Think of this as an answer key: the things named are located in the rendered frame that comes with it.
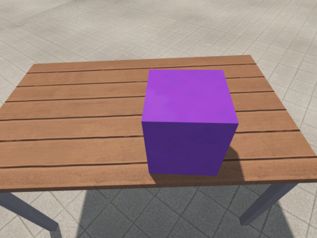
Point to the table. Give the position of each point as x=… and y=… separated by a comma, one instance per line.
x=78, y=126

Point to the carton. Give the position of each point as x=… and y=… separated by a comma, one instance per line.
x=188, y=121

